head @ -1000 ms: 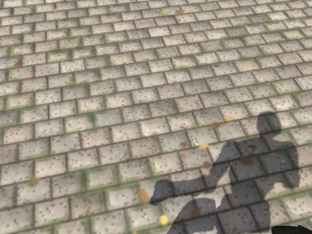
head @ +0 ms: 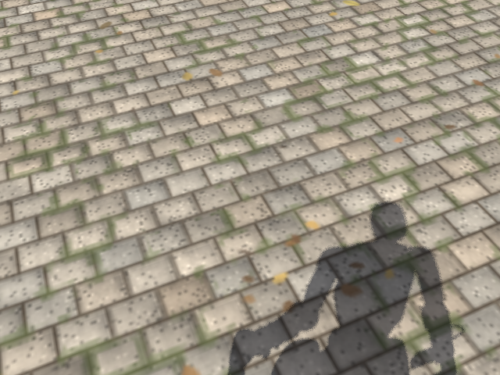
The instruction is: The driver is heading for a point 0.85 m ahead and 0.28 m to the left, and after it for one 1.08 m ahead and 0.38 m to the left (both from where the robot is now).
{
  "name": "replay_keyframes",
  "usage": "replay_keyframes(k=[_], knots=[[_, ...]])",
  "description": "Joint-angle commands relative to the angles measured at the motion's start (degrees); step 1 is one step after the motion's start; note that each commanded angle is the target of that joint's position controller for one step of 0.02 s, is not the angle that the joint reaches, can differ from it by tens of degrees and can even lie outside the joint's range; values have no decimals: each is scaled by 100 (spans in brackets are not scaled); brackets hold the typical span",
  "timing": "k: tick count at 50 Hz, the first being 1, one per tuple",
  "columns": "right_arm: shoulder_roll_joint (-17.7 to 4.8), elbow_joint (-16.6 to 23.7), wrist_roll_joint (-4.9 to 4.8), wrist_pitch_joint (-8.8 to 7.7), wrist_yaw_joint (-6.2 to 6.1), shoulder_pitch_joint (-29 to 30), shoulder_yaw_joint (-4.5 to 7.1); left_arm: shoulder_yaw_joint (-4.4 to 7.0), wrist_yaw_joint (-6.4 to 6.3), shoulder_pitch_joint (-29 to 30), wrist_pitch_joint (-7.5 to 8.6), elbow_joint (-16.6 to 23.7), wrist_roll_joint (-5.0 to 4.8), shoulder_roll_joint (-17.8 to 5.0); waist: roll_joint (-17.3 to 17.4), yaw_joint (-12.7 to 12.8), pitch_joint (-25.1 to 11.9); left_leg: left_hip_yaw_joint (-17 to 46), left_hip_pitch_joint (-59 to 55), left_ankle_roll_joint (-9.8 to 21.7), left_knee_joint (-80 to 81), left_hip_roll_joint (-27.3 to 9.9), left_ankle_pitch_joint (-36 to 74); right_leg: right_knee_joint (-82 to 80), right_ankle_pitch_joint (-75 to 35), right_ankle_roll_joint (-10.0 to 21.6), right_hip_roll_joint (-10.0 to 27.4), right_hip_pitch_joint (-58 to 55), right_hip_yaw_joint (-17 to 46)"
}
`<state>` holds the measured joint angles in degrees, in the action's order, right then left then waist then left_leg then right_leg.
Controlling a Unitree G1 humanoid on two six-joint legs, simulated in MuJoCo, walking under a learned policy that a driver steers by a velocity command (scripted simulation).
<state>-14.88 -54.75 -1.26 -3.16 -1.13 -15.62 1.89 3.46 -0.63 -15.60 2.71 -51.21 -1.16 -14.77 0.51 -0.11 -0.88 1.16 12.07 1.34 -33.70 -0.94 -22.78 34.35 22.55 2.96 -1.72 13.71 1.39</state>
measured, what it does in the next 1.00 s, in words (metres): walks ahead: left foot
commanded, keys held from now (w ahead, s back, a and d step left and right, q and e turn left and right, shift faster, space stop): w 0.94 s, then w+q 0.06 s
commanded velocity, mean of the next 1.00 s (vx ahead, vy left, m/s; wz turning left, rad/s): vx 0.46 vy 0.00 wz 0.00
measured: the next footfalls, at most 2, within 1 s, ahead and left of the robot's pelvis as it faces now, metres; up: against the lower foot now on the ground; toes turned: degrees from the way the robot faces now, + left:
left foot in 0.42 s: +0.33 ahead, +0.19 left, +0.00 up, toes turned +2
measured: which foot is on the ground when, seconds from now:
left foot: down 0.00-0.12, up 0.14-0.40, down 0.42-1.00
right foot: down 0.00-0.42, up 0.44-1.00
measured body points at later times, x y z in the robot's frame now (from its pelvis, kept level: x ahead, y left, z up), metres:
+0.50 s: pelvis +0.21 +0.09 -0.01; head +0.23 +0.11 +0.44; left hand +0.21 +0.37 -0.16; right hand +0.37 -0.17 -0.11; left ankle +0.29 +0.19 -0.73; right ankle +0.04 -0.08 -0.64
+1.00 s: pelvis +0.47 +0.08 +0.00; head +0.50 +0.08 +0.45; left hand +0.70 +0.30 -0.09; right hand +0.42 -0.19 -0.13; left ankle +0.30 +0.19 -0.73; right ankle +0.62 -0.03 -0.72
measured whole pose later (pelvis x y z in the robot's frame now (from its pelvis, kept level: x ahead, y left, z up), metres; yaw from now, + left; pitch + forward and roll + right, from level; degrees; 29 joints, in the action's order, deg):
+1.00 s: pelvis +0.47 +0.08 +0.00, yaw +1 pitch +2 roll +1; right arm -15.7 -55.4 -0.7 -2.6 -0.4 -24.3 2.5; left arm 1.7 2.6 -0.4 5.6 -43.8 -1.0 -13.5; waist -1.2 -5.1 0.9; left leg -1.4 -6.4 1.5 -13.6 2.0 -22.2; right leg 27.0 0.6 2.6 2.0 30.1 -1.2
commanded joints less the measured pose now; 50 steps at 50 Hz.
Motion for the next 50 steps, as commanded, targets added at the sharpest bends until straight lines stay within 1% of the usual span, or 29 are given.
replay_keyframes(k=[1,3,4,5,6,7,8,9,10,12,13,14,16,18,20,21,22,23,24,25,26,27,29,33,39,45,48,49,50], knots=[[-695,365,-42,-232,57,195,131,98,61,317,293,375,-45,-521,75,-9,612,875,398,669,938,-454,-1025,-734,904,473,350,467,675],[-710,416,-60,-311,107,140,127,113,106,64,395,327,-73,-607,47,47,533,831,346,711,525,-393,-92,-544,194,572,353,317,764],[-692,458,-45,-362,140,149,128,153,129,-190,437,241,-90,-722,-144,102,361,587,470,626,45,-242,773,-438,-694,637,426,-75,900],[-655,553,-6,-417,185,346,125,227,148,-702,455,64,-99,-898,-496,291,93,134,1047,434,-764,35,1750,-478,-1671,785,613,-950,1259],[-571,745,38,-480,230,850,85,346,165,-1631,428,-193,-69,-1191,-964,769,-190,-256,2439,160,-2062,305,2326,-943,-2249,1194,1146,-2400,2268],[-494,959,8,-509,254,1267,48,323,181,-2086,385,-305,15,-1144,-1472,1010,-35,-96,3964,108,-3402,379,-726,-1512,-2898,1725,2105,-3179,3523],[-543,1120,-141,-478,274,1584,58,197,162,-1943,351,-306,55,-853,-938,879,400,209,4977,234,-4146,4,-1524,-1363,-2741,1769,2397,-3333,3565],[-396,1242,-216,-446,303,1774,-11,114,137,-1870,321,-255,91,-655,-630,838,495,267,5477,327,-4437,-227,-1502,-1432,-2618,1633,2406,-3411,3244],[-290,1369,-202,-421,338,1832,-57,52,101,-1629,272,-227,66,-586,-359,645,707,267,5619,337,-4089,-530,-1208,-1668,-2415,1377,2382,-3093,2852],[-292,1458,-54,-370,394,1657,-88,-20,-9,-649,155,35,25,-563,-438,192,912,179,4355,139,-2616,-808,-189,-2386,-1956,908,1922,-1580,1904],[-209,1422,47,-353,460,1537,-141,13,-61,-233,132,165,8,-724,-464,71,793,-62,2996,19,-1723,-653,780,-2572,-1759,712,1413,-575,1188],[-183,1363,83,-331,502,1371,-151,74,-90,-125,144,198,6,-929,-621,-1,573,-304,1639,-101,-1027,-393,1649,-2756,-1565,563,1040,159,624],[-511,1281,20,-227,430,1169,-22,180,-80,-449,220,71,-24,-1228,-747,-93,481,-440,597,-227,-714,-78,2248,-2998,-1355,569,1198,291,560],[-754,1227,12,-143,306,910,100,184,-48,-497,222,2,-54,-1162,-656,-307,429,-398,468,-71,-275,18,1981,-2361,-2441,363,1287,-373,401],[-1040,847,-25,-77,228,-360,328,133,-36,-600,126,-21,59,-961,-522,-924,-308,-567,-921,202,-271,213,1592,-414,-3775,62,1057,-333,50],[-1417,681,4,-31,172,-1145,442,7,-48,-781,90,79,209,-550,355,-1120,-824,612,-2012,468,-179,-702,867,1561,-2529,-176,748,608,-136],[-1874,668,142,-66,244,-1141,415,-192,-47,-1678,197,178,102,353,2428,-411,-1408,3983,-2659,1340,1604,-1936,-920,3636,1072,-370,-308,1943,192],[-1384,746,63,-146,312,-805,306,-66,-8,-1470,298,127,-103,-264,1733,-446,-1045,5019,-2193,1353,2515,-2073,-2083,4473,876,-269,-100,2533,700],[-1109,822,45,-216,343,-284,239,18,19,-886,340,308,-209,-603,1163,-352,-269,4212,-1523,1149,2452,-2024,-1972,4600,311,-95,275,2915,503],[-996,893,94,-258,360,140,215,21,-19,-442,347,412,-138,-695,536,-261,-18,3303,-790,1019,2333,-1800,-1064,4270,-290,16,617,2674,401],[-918,902,195,-291,374,423,208,69,-63,-287,316,423,-18,-739,370,-98,45,2538,-229,905,2251,-1491,-289,3888,-670,57,854,2326,413],[-777,892,258,-314,367,556,172,92,-61,-404,249,395,12,-703,550,84,-14,2044,39,850,2340,-1253,78,3618,-910,90,1005,1977,481],[-653,798,211,-366,332,480,146,88,-46,-477,136,332,16,-577,596,168,-5,1571,178,984,2593,-1107,528,3243,-1047,46,1049,1796,405],[-854,590,147,-352,203,9,202,98,-61,313,93,563,113,-544,108,9,321,1259,-217,1174,2916,-1217,1000,2175,-1828,-214,1082,2725,360],[-901,368,92,-235,75,-516,190,48,51,1282,217,798,71,-390,186,-324,505,536,-652,972,2980,-1012,1630,524,-3087,-391,872,2785,55],[-927,95,76,-40,65,-1092,211,-67,268,2224,338,1162,7,-276,183,-629,742,382,-1678,1007,2541,-1251,2323,-451,-2683,-267,642,2920,-137],[-1011,76,44,27,45,-1060,258,-35,350,2150,384,1235,-2,-444,386,-420,598,473,-1983,908,2038,-1408,3492,-728,-2067,-42,457,2395,-197],[-1083,105,37,41,39,-977,276,29,340,1838,399,1178,12,-588,505,-201,373,493,-1979,853,1662,-1368,4480,-774,-1864,54,281,1814,-289],[-1103,144,41,65,42,-838,272,143,310,1118,415,985,17,-801,550,220,-92,376,-1808,747,884,-1182,5362,-920,-1947,210,112,745,-418]])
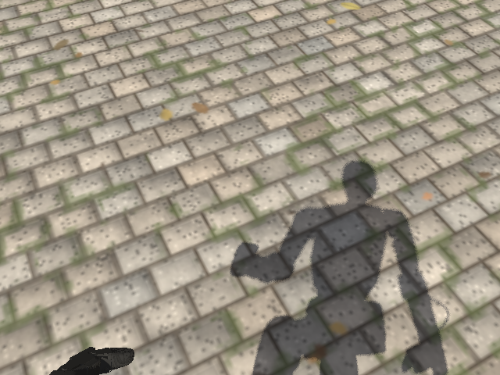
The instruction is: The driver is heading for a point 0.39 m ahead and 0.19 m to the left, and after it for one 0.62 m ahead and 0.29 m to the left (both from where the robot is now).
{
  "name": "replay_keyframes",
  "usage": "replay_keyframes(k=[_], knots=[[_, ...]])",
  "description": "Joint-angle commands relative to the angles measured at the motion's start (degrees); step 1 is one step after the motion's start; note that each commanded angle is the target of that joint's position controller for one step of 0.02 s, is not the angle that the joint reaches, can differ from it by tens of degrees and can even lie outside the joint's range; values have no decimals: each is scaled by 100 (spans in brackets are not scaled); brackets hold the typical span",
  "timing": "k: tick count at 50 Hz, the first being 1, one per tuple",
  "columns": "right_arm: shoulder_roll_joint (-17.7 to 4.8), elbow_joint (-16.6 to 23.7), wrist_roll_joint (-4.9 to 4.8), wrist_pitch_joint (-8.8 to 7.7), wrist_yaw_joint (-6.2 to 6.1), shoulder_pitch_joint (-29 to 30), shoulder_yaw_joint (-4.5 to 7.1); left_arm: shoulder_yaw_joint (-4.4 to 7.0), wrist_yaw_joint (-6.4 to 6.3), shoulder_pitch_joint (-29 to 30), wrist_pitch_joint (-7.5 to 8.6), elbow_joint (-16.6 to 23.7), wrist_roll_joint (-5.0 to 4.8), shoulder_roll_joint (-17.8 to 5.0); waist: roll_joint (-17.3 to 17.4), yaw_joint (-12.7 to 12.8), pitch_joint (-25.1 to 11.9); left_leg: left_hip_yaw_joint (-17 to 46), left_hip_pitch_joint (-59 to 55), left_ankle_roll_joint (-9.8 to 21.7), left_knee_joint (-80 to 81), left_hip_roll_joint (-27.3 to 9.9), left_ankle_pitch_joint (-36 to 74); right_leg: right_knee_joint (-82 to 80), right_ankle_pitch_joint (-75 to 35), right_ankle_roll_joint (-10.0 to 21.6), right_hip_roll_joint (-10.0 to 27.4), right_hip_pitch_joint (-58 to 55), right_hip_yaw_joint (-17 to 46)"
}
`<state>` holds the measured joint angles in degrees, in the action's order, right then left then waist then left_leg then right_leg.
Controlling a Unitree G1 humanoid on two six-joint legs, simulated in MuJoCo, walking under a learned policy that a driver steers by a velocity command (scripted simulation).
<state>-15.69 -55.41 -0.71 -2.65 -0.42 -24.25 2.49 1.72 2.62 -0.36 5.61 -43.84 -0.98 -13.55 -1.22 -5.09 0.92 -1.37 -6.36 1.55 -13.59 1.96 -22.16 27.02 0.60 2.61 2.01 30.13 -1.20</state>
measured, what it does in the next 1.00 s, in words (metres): walks ahead, turning left: right foot, then left foot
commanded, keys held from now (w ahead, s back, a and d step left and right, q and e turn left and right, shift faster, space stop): w+q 0.86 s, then no key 0.14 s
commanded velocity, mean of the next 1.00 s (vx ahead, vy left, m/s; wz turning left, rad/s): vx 0.48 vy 0.00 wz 0.47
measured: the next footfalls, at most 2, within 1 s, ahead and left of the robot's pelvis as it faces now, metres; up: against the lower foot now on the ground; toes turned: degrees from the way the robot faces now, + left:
right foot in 0.02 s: +0.19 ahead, -0.12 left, +0.00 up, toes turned -2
left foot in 0.54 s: +0.45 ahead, +0.16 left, +0.00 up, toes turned +19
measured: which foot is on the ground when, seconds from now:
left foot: down 0.00-0.04, up 0.06-0.52, down 0.54-1.00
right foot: up 0.00-0.00, down 0.02-0.56, up 0.58-1.00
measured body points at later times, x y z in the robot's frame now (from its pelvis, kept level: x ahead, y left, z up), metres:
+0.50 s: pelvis +0.28 +0.01 +0.00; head +0.31 +0.04 +0.45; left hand +0.24 +0.30 -0.14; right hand +0.53 -0.17 -0.10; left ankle +0.41 +0.16 -0.71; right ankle +0.15 -0.12 -0.73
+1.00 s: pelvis +0.56 +0.11 +0.00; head +0.58 +0.14 +0.45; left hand +0.65 +0.43 -0.08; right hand +0.74 -0.13 -0.10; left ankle +0.41 +0.15 -0.73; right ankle +0.76 +0.08 -0.71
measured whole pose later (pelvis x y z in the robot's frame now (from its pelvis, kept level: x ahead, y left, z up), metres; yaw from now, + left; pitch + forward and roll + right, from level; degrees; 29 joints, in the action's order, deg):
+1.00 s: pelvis +0.56 +0.11 +0.00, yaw +31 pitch +2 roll +0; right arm -16.4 -43.6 -0.8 -1.8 -1.6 -20.3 4.7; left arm 2.7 1.6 0.0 6.8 -42.3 0.9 -15.8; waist -2.5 -4.6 1.6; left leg 10.2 4.1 3.8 -25.6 6.2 -22.4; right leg 26.4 -5.1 -0.6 0.1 30.1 3.1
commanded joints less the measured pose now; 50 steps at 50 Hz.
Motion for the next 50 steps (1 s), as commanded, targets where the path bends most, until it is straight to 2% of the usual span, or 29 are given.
replay_keyframes(k=[1,2,3,4,5,6,8,10,12,17,20,22,25,26,27,28,29,30,31,32,33,34,36,38,42,44,47,49,50], knots=[[-902,322,26,6,-28,148,151,454,-79,-1505,130,-43,46,-1246,690,1211,-1044,482,920,551,-2353,-1196,4953,77,34,503,59,-2700,131],[-343,533,99,-91,17,-228,-21,606,-152,-2445,103,-204,185,-1844,-363,1256,-2136,170,3159,166,-4580,-454,2635,248,291,1200,1656,-5299,2213],[-134,408,-19,-205,32,-497,-89,515,-154,-2576,55,-304,127,-1505,-1229,1191,-2809,703,4319,41,-5884,119,-1031,-566,1064,1648,2408,-5945,4122],[-836,512,-198,-279,33,29,113,384,-179,-2194,35,-247,88,-1096,-748,1254,-1851,1022,4810,105,-6279,-274,-843,-829,1458,1301,2163,-5148,3432],[-907,657,-259,-302,19,475,152,324,-209,-1752,29,-190,81,-895,-568,1112,-1091,809,4885,134,-6147,-579,-314,-1012,1313,1053,1933,-4248,2528],[-792,683,-207,-276,-12,664,158,270,-192,-1388,53,-206,92,-716,-270,926,-573,733,4690,103,-5793,-772,102,-1312,1021,920,1683,-3394,1928],[-538,609,-136,-102,-32,426,198,231,-161,-985,123,-237,167,-532,-491,561,-189,763,4072,59,-5402,-1009,595,-1738,727,745,1334,-2433,1087],[-284,643,-137,47,-26,360,182,266,-149,-879,178,-322,173,-579,-398,406,8,723,4008,-2,-5277,-1061,766,-1969,240,794,1280,-2015,554],[-287,807,-102,117,-38,596,205,311,-188,-885,199,-400,201,-705,-291,368,163,765,4308,-69,-4926,-1087,1197,-2075,-112,826,1266,-1952,147],[-162,1161,-39,23,150,1534,138,377,-326,-1093,128,-510,165,-962,-92,647,349,300,4243,-55,-3093,-959,2589,-2155,-427,690,1092,-2211,-711],[-145,1441,-42,17,266,2085,102,434,-363,-1441,14,-631,80,-1119,18,852,485,122,4508,57,-2543,-902,2516,-1980,-622,667,1328,-2924,-863],[-215,1623,-47,26,335,2275,119,474,-372,-1555,-93,-681,17,-1202,-22,842,503,5,4631,187,-2351,-817,2132,-1693,-1099,582,1483,-3432,-947],[-514,1708,-56,78,377,1868,273,546,-407,-1402,-237,-608,-43,-1427,-293,443,35,-459,3717,505,-2333,-299,1246,-526,-3546,385,1494,-3746,-1162],[-726,1580,-80,94,361,1222,401,552,-413,-1314,-290,-574,-60,-1466,-295,56,-320,-583,2863,668,-2206,-38,1152,421,-4028,287,1382,-3585,-1252],[-1077,1329,-99,118,281,249,606,504,-422,-1274,-301,-533,-50,-1377,-103,-441,-815,-434,1343,897,-1857,148,1435,1810,-3469,65,1130,-2840,-1353],[-1678,1206,-112,169,150,-212,770,334,-407,-1529,-243,-345,155,-812,1077,-292,-1234,1613,-358,1416,-1668,-1021,1237,3812,-86,-249,573,-895,-1365],[-1876,1456,-71,60,197,67,728,167,-326,-1719,-9,-86,130,-437,1660,153,-2059,4914,-1557,2484,-584,-2105,194,5298,3465,-425,-561,856,-48],[-1328,1490,-33,-24,245,59,568,281,-238,-1000,188,28,-93,-979,868,-210,-1838,4643,-1507,2147,-188,-2055,124,5464,3155,-274,-227,1513,695],[-1101,1477,-23,-95,243,273,507,280,-206,-736,292,127,-189,-1015,671,-112,-1120,3764,-836,1905,-212,-1869,487,5124,2645,-125,22,1696,620],[-946,1536,-37,-129,237,683,462,278,-256,-756,327,51,-75,-953,130,184,-701,3090,32,1679,-237,-1595,1095,4569,2211,-106,291,1376,614],[-744,1619,-13,-142,217,1003,398,338,-294,-805,289,-11,59,-1037,154,385,-494,2607,678,1554,-181,-1391,1725,4086,1951,-145,449,964,620],[-677,1708,43,-142,189,1142,358,363,-282,-911,210,-29,88,-1055,271,530,-440,2410,1077,1527,-60,-1276,2064,3900,1779,-194,521,625,643],[-781,1718,12,-162,128,1093,382,349,-283,-940,85,9,159,-914,261,600,-379,2121,1478,1579,73,-1168,2653,3434,1578,-386,491,440,534],[-939,1682,-10,-163,38,915,426,308,-305,-598,22,145,196,-783,249,534,-220,1828,1711,1533,146,-1027,2832,2732,1052,-568,392,542,444],[-976,1618,-39,-93,-55,640,443,214,-250,209,55,403,143,-592,528,216,-41,1516,2014,1168,72,-663,2129,964,-393,-656,44,170,381],[-979,1537,-38,-65,-61,492,443,207,-203,458,89,511,105,-624,616,110,34,1573,2021,1055,-43,-694,2148,503,-758,-620,-98,-62,337],[-841,1402,-27,23,-115,251,412,250,-117,459,168,575,155,-766,712,73,-98,1765,1427,872,-720,-834,2839,85,-774,-423,-217,-196,382],[-788,1419,13,73,-163,336,396,297,-88,178,222,506,191,-884,831,231,-249,1961,1056,750,-1257,-926,3422,-40,-455,-219,-250,-421,388],[-739,1472,11,83,-172,511,373,328,-97,-211,257,392,232,-931,838,473,-407,1911,1013,622,-1680,-785,3852,-327,-706,-82,-284,-903,272]])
